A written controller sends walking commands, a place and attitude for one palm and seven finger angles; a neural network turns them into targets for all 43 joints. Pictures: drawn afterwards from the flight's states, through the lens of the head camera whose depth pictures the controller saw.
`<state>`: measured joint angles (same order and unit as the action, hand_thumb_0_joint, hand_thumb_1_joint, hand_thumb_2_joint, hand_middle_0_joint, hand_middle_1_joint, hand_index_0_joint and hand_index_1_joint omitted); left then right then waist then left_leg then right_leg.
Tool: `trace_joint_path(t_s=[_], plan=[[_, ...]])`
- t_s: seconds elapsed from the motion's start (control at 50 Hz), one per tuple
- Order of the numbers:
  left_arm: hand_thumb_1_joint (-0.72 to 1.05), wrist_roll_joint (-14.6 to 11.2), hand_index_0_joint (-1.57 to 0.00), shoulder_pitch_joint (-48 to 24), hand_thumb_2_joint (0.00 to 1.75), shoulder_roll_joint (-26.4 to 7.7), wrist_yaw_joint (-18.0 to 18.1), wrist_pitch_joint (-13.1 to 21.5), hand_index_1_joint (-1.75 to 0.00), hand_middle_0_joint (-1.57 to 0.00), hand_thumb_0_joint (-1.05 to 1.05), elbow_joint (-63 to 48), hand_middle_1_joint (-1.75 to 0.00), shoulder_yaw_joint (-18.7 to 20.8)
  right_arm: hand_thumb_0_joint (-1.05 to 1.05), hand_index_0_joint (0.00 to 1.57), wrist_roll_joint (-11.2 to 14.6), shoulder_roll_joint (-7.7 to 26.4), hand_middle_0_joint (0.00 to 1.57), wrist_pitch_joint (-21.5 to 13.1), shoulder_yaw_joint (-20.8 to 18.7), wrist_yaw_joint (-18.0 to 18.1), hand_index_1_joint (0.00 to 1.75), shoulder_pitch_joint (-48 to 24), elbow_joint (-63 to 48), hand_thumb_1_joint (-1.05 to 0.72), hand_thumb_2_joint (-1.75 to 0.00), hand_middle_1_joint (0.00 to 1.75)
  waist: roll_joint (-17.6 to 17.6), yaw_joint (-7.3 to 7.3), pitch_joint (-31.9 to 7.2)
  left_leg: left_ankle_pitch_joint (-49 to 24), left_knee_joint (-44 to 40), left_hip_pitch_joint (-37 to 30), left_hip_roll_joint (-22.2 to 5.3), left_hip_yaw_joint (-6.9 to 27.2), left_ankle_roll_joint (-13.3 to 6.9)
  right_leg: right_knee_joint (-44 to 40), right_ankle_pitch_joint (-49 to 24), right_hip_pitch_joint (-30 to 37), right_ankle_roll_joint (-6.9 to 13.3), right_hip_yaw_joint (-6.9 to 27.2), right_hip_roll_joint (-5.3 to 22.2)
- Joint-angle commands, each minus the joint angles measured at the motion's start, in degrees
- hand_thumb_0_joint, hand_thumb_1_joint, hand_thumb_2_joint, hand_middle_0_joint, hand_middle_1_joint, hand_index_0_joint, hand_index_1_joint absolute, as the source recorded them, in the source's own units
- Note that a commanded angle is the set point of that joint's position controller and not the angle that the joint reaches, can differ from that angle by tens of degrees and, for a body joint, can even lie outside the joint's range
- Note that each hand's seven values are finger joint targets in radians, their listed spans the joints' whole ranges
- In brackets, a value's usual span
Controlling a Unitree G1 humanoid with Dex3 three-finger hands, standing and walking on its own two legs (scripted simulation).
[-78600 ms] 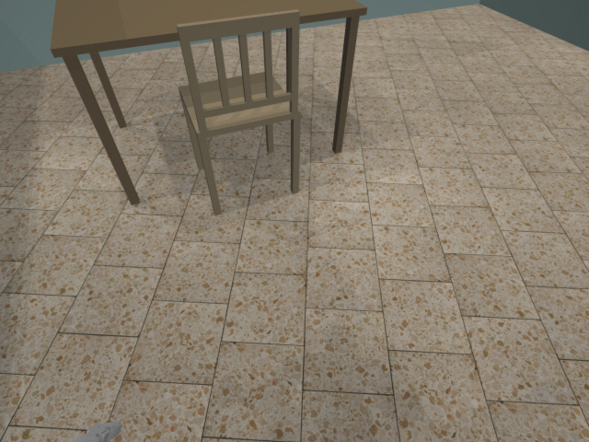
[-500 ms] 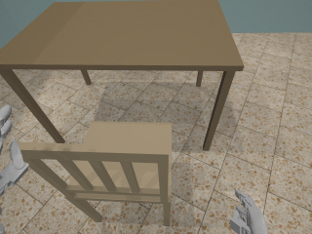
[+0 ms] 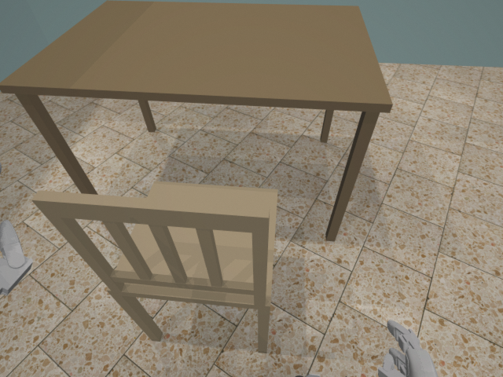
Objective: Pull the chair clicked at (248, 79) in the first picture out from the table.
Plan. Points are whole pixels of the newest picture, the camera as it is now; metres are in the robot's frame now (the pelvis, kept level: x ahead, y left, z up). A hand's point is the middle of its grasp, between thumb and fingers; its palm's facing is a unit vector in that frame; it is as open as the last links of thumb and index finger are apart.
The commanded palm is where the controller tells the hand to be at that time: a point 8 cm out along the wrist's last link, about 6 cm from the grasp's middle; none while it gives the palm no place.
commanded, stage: step back with the hand held close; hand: left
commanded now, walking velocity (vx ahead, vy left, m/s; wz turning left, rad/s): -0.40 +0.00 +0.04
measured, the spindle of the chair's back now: (170, 254) +0.36 +0.20 -0.09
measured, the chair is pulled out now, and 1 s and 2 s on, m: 0.29 0.29 0.29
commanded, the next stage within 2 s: stop stepping back and stand still in 1.08 s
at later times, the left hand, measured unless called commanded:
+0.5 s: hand (11, 273) +0.18 +0.27 +0.19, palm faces +0.51 -0.72 -0.47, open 7.4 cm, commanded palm +0.11 +0.30 +0.19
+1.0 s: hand (8, 322) +0.14 +0.25 +0.18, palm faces +0.34 -0.82 -0.46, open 7.4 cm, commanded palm +0.05 +0.30 +0.19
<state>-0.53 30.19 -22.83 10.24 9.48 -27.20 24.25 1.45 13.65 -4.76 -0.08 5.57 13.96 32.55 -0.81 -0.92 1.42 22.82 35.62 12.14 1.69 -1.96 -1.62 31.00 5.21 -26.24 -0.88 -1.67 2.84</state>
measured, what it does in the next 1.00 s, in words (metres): steps on the spot: right foot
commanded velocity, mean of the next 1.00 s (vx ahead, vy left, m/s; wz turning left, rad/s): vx -0.40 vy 0.00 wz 0.01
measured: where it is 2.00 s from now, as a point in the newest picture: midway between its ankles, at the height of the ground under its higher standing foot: outside the picture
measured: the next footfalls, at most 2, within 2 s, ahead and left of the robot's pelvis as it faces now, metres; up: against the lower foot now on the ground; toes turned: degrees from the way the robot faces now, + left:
right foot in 0.82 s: -0.03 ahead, -0.14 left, +0.00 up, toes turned -2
right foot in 1.28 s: -0.12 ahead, -0.13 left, +0.00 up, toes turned -5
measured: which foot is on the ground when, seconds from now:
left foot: down 0.00-1.00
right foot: down 0.00-0.62, up 0.64-0.80, down 0.82-1.00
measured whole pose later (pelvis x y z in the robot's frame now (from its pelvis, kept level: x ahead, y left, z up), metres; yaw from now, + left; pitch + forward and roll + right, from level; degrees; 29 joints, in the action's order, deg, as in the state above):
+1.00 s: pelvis -0.09 +0.00 +0.01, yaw -1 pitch +3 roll +0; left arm -1.3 28.4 -23.7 7.4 13.4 -31.6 23.2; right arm 0.1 10.4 -6.3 -0.1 3.4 6.8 35.2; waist 2.4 0.2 3.2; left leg 25.2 44.3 25.8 -1.0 -1.1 0.4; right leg 28.7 12.4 -18.9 -1.4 -0.4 2.1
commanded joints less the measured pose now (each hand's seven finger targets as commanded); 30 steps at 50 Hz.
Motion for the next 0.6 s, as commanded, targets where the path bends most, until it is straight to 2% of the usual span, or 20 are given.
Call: trace_joint_path(t_s=[0.0, 0.06, 0.12, 0.16, 0.24, 0.28, 0.3, 0.32, 0.34, 0.36, 0.4, 0.42, 0.44, 0.46, 0.48, 0.5, 0.52, 0.54, 0.56, 0.58], plan=[[0.9, 0.0, -0.2, -3.4, 0.9, -11.0, 1.8, 3.9, -0.3, -0.2, 0.0, -11.0, -0.3, 8.1, 0.0, 0.2, 0.1, 6.4, 0.2, -3.5, -2.9, 0.4, 0.3, -6.0, -8.5, -0.9, -0.9, 0.3, -0.2, 0.12, -4.5, 5.3, -10.5, 18.7, -6.5, 5.4, -2.5, -1.9, -2.1, 19.1, 1.2, 9.0, 5.0], [0.9, 0.4, -0.2, -4.6, 0.9, -10.5, 1.5, 4.0, -0.3, -0.2, 0.0, -8.6, -0.3, 7.6, 0.0, 0.2, -0.2, 6.9, 0.2, -3.1, -3.1, -0.3, 0.3, -5.3, -8.1, -0.9, -0.9, 0.3, 1.6, 0.25, -1.7, 14.5, -9.3, 21.5, -5.6, 5.1, -2.9, -5.3, 9.6, 15.8, 1.7, 12.2, 5.9], [0.9, 0.3, -0.2, -4.5, 0.9, -10.3, 1.5, 3.7, -0.3, -0.2, 0.0, -7.6, -0.3, 6.9, 0.0, 0.2, -0.4, 7.2, 0.2, -2.4, -3.1, -0.6, 0.3, -4.9, -7.5, -0.9, -0.9, 0.3, 4.9, 0.41, -2.3, 13.4, -7.1, 17.7, -4.6, 4.7, -2.6, -10.2, 14.8, 11.9, 2.3, 13.5, 7.1], [0.9, 0.4, -0.2, -4.6, 0.9, -10.7, 1.5, 3.7, -0.3, -0.2, 0.0, -9.2, -0.3, 7.3, 0.0, 0.2, -0.4, 7.5, 0.2, -2.1, -3.1, -0.8, 0.3, -5.3, -7.9, -0.9, -0.9, 0.3, 4.3, 0.31, -3.3, 13.6, -9.1, 17.8, -5.3, 5.7, -3.1, -9.5, 16.8, 12.1, 1.9, 12.0, 6.4], [0.9, 1.3, -0.2, -4.3, 0.9, -11.1, 2.1, 4.9, -0.3, -0.2, 0.0, -13.8, -0.3, 9.2, 0.0, 0.2, -0.3, 7.8, 0.2, -2.9, -3.2, -0.5, 0.3, -6.4, -8.9, -0.9, -0.9, 0.3, -5.9, 0.24, -4.9, 14.1, -16.7, 29.8, -11.9, 11.2, -6.8, 8.6, 5.5, 22.6, -0.4, 5.5, 1.0], [0.9, 1.2, -0.2, -3.9, 0.9, -12.2, 2.4, 4.9, -0.3, -0.2, 0.0, -15.7, -0.3, 10.6, 0.0, 0.2, -0.3, 6.9, 0.2, -3.5, -3.8, -0.4, 0.3, -7.2, -8.5, -0.9, -0.9, 0.3, -7.4, 0.12, -6.3, 2.1, -14.2, 27.2, -12.9, 11.4, -6.4, 13.2, -4.5, 21.7, -0.4, 4.2, 0.1], [0.9, 0.8, -0.2, -3.4, 0.9, -11.8, 2.2, 5.0, -0.3, -0.2, 0.0, -16.6, -0.3, 10.5, 0.0, 0.2, -0.5, 6.4, 0.2, -3.8, -3.9, -0.4, 0.3, -6.9, -8.4, -0.9, -0.9, 0.3, -5.6, 0.12, -7.4, -5.4, -11.3, 23.9, -12.5, 10.5, -5.7, 13.1, -8.4, 20.1, -0.2, 4.6, 0.7], [0.9, 0.5, -0.2, -2.9, 0.9, -11.6, 1.7, 5.2, -0.3, -0.2, 0.0, -17.1, -0.3, 10.4, 0.0, 0.2, -0.6, 6.3, 0.2, -4.2, -4.2, -0.6, 0.3, -7.1, -8.1, -0.9, -0.9, 0.3, -5.0, 0.1, -7.9, -7.6, -9.4, 22.6, -12.3, 9.9, -5.3, 13.6, -7.6, 19.2, 0.2, 5.6, 1.2], [0.9, 0.5, -0.2, -3.2, 0.9, -11.7, 1.5, 5.7, -0.3, -0.2, 0.0, -16.6, -0.3, 11.0, 0.0, 0.2, -0.8, 6.2, 0.2, -4.5, -4.2, -0.8, 0.3, -7.5, -7.8, -0.9, -0.9, 0.3, -5.3, -0.11, -5.5, -6.4, -9.1, 23.7, -12.6, 10.0, -5.5, 13.6, -4.5, 17.8, 0.6, 6.3, 1.4], [0.9, 0.4, -0.2, -2.4, 0.9, -11.2, 1.4, 5.9, -0.3, -0.2, 0.0, -15.4, -0.3, 10.9, 0.0, 0.2, -1.0, 6.1, 0.2, -4.4, -4.2, -0.8, 0.3, -6.6, -7.2, -0.9, -0.9, 0.3, -4.3, 0.3, -5.0, -9.0, -7.5, 22.1, -12.1, 9.4, -4.7, 12.0, -8.4, 16.2, 1.3, 6.9, 2.0], [0.9, -0.2, -0.2, -3.4, 0.9, -10.5, 1.2, 5.2, -0.3, -0.2, 0.0, -14.5, -0.3, 9.6, 0.0, 0.2, -1.0, 5.8, 0.2, -3.8, -4.4, -0.9, 0.3, -5.8, -6.2, -0.9, -0.9, 0.3, 0.0, 0.96, -6.1, -9.2, -2.3, 17.0, -9.2, 6.4, -2.6, 7.6, -16.5, 13.2, 2.6, 10.3, 4.9], [0.9, -0.4, -0.2, -4.3, 0.9, -10.3, 0.9, 5.1, -0.3, -0.2, 0.0, -14.9, -0.3, 8.6, 0.0, 0.2, -1.0, 6.0, 0.2, -3.5, -4.4, -1.1, 0.3, -5.3, -6.3, -0.9, -0.9, 0.3, 2.3, 1.28, -7.2, -5.2, 0.8, 15.6, -6.7, 5.1, -1.4, 3.6, -18.2, 12.2, 3.6, 13.3, 7.1], [0.9, -0.4, -0.2, -4.1, 0.9, -11.0, 0.7, 4.8, -0.3, -0.2, 0.0, -13.3, -0.3, 9.0, 0.0, 0.2, -1.3, 5.9, 0.2, -3.0, -4.4, -1.3, 0.3, -5.0, -6.1, -0.9, -0.9, 0.3, 6.1, 1.37, -7.5, 1.4, 3.3, 14.8, -4.2, 3.9, -0.5, -1.7, -15.8, 11.0, 4.6, 16.7, 9.7], [0.9, -0.5, -0.2, -3.7, 0.9, -11.0, 0.6, 4.4, -0.3, -0.2, 0.0, -12.6, -0.3, 8.6, 0.0, 0.2, -1.3, 5.7, 0.2, -2.3, -4.3, -1.7, 0.3, -4.7, -6.2, -0.9, -0.9, 0.3, 8.8, 1.49, -7.5, 8.5, 5.1, 13.6, -2.3, 3.3, -0.1, -7.5, -8.5, 9.0, 5.6, 19.5, 12.0], [0.9, -0.7, -0.2, -2.6, 0.9, -12.1, 0.9, 4.0, -0.3, -0.2, 0.0, -12.1, -0.3, 9.7, 0.0, 0.2, -1.3, 5.5, 0.2, -1.7, -4.5, -1.7, 0.3, -4.1, -5.7, -0.9, -0.9, 0.3, 11.3, 1.36, -8.1, 10.5, 6.3, 12.1, -1.5, 2.8, 0.1, -11.6, -3.3, 8.4, 6.8, 21.1, 13.7], [0.9, -0.8, -0.2, -1.2, 0.9, -12.1, 0.9, 3.6, -0.3, -0.2, 0.0, -12.5, -0.3, 9.4, 0.0, 0.2, -1.0, 5.0, 0.2, -1.0, -4.1, -1.9, 0.3, -4.3, -5.7, -0.9, -0.9, 0.3, 12.2, 1.17, -9.6, 10.9, 6.0, 9.9, -1.3, 2.3, 0.1, -14.1, 3.3, 8.3, 7.0, 20.5, 14.5], [0.9, -0.9, -0.2, -0.2, 0.9, -12.5, 1.1, 3.5, -0.3, -0.2, 0.0, -13.5, -0.3, 9.8, 0.0, 0.2, -0.8, 5.0, 0.2, -0.6, -3.9, -2.1, 0.3, -5.0, -6.1, -0.9, -0.9, 0.3, 11.8, 0.9, -10.5, 10.2, 3.2, 8.7, -1.7, 2.8, -0.3, -14.6, 8.1, 8.3, 6.6, 18.8, 14.2], [0.9, -0.7, -0.2, 1.3, 0.9, -13.1, 1.2, 3.7, -0.3, -0.2, 0.0, -13.8, -0.3, 11.0, 0.0, 0.2, -0.9, 4.9, 0.2, -0.2, -3.5, -1.9, 0.3, -5.8, -6.4, -0.9, -0.9, 0.3, 9.9, 0.8, -10.5, 9.3, -2.3, 8.5, -2.9, 3.8, -1.0, -12.7, 10.8, 8.0, 5.2, 15.5, 11.7], [0.9, -0.6, -0.2, 3.1, 0.9, -13.0, 1.4, 4.4, -0.3, -0.2, 0.0, -14.3, -0.3, 11.6, 0.0, 0.2, -0.7, 5.2, 0.2, -0.1, -3.6, -1.7, 0.3, -6.4, -6.8, -0.9, -0.9, 0.3, 5.8, 0.95, -10.5, 8.0, -8.1, 8.8, -5.6, 7.0, -2.6, -7.8, 10.6, 7.5, 3.4, 12.3, 8.2], [0.9, -0.2, -0.2, 4.3, 0.9, -14.2, 1.8, 5.2, -0.3, -0.2, 0.0, -16.0, -0.3, 13.0, 0.0, 0.2, -0.7, 6.3, 0.2, -0.4, -4.1, -1.1, 0.3, -7.9, -7.0, -0.9, -0.9, 0.3, -3.4, 0.9, -9.6, 3.4, -12.1, 9.7, -10.8, 12.9, -5.0, 1.0, 8.3, 6.3, 1.5, 8.3, 3.8]])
